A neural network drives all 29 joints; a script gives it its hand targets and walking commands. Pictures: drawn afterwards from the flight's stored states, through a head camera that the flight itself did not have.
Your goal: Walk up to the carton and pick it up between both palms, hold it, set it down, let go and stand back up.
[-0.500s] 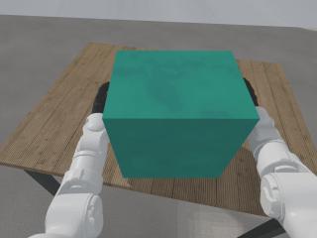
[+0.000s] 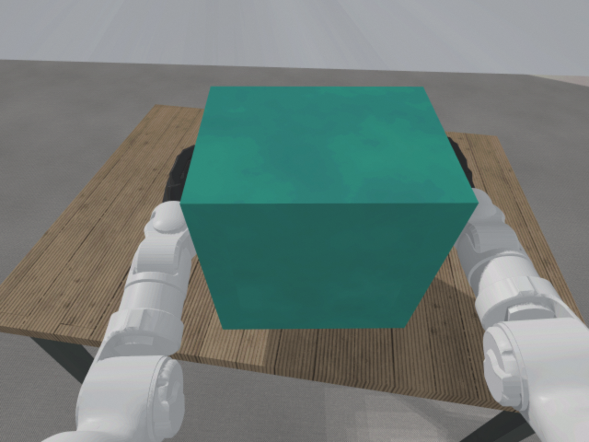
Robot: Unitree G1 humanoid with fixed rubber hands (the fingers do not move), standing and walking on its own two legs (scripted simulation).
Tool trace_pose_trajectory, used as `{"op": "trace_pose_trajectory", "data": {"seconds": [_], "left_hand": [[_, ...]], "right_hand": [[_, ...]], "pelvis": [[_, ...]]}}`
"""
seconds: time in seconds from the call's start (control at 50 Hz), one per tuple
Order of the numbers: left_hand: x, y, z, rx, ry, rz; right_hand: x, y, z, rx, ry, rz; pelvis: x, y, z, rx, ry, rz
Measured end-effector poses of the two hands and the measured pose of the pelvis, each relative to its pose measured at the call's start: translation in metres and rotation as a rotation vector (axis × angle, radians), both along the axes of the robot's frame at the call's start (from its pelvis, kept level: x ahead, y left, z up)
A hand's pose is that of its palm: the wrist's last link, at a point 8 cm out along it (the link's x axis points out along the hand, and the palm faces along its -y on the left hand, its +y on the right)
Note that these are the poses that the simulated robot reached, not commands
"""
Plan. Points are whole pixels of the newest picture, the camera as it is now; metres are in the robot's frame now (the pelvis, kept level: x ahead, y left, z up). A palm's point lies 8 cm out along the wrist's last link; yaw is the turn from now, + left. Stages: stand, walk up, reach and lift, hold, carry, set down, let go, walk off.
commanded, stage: reach and lift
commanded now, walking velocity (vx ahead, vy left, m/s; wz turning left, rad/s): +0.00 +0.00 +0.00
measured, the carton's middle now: (315, 217) +0.41 +0.03 +0.11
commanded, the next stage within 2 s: none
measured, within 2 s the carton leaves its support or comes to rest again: neither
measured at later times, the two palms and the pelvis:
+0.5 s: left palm (166, 187) +0.36 +0.21 +0.19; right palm (479, 178) +0.40 -0.16 +0.21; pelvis -0.01 +0.00 +0.00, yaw +1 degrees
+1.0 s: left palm (170, 156) +0.37 +0.20 +0.23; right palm (508, 157) +0.39 -0.17 +0.25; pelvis -0.01 +0.01 +0.00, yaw +0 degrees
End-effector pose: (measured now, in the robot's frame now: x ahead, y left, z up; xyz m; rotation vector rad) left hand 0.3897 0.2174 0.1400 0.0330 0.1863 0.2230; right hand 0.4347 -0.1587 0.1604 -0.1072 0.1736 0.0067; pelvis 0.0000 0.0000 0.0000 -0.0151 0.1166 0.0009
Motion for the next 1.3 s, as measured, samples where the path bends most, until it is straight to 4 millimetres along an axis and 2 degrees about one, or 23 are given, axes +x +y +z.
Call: {"op": "trace_pose_trajectory", "data": {"seconds": [0.24, 0.52, 0.7, 0.96, 1.1, 1.3], "left_hand": [[-0.016, -0.004, 0.022, 0.028, 0.006, 0.004], [-0.031, -0.004, 0.055, 0.004, -0.009, -0.028], [-0.028, -0.011, 0.065, 0.005, 0.009, -0.072], [-0.020, -0.013, 0.091, 0.022, 0.005, -0.088], [-0.022, -0.018, 0.091, 0.027, 0.020, -0.097], [-0.031, -0.025, 0.105, 0.001, 0.000, -0.105]], "right_hand": [[-0.015, -0.004, 0.012, 0.051, 0.004, -0.008], [-0.037, -0.004, 0.052, 0.080, -0.011, -0.043], [-0.051, -0.013, 0.062, 0.068, 0.006, -0.092], [-0.048, -0.014, 0.088, 0.087, 0.004, -0.116], [-0.051, -0.019, 0.093, 0.079, 0.020, -0.123], [-0.065, -0.025, 0.112, 0.122, 0.007, -0.145]], "pelvis": [[-0.002, 0.000, 0.000, -0.002, -0.069, 0.011], [-0.015, 0.000, -0.001, 0.000, -0.109, 0.010], [-0.021, 0.004, -0.002, -0.002, -0.114, 0.000], [-0.014, 0.011, -0.002, -0.009, -0.103, 0.000], [-0.010, 0.009, -0.002, -0.011, -0.112, 0.007], [-0.015, 0.006, -0.002, -0.010, -0.130, 0.002]]}}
